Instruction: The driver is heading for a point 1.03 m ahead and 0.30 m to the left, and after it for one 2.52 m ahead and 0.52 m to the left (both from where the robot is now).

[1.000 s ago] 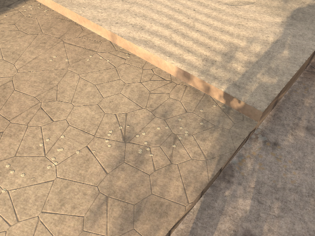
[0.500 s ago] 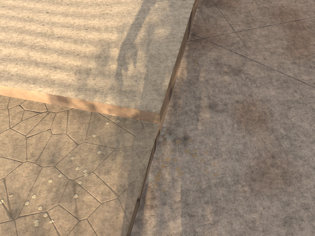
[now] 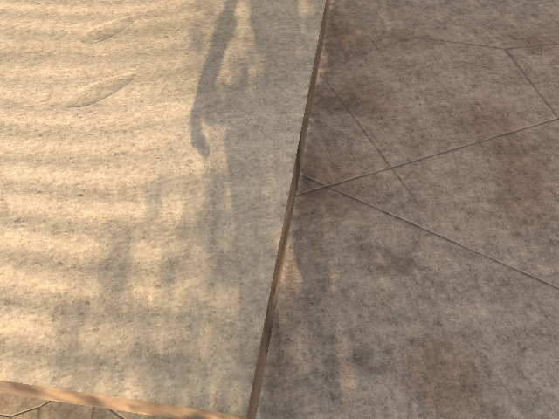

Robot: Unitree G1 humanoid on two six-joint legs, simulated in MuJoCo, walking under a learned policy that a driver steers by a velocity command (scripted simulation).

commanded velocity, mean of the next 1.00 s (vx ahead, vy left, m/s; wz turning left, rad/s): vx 0.99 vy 0.00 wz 0.81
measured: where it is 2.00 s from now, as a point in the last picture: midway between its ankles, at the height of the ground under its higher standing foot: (114, 161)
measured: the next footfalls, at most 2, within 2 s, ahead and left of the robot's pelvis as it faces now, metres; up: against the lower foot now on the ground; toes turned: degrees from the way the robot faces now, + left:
right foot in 0.30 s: +0.51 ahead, -0.13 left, +0.00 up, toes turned +17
left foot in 0.74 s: +0.74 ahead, +0.18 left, +0.16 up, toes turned +40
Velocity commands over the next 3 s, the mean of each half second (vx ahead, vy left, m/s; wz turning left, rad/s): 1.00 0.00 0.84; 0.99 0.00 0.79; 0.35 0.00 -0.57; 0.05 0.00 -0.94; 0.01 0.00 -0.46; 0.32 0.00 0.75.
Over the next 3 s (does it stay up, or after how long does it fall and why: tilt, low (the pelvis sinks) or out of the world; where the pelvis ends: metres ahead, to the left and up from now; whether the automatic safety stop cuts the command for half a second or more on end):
stays up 1.30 0.45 0.18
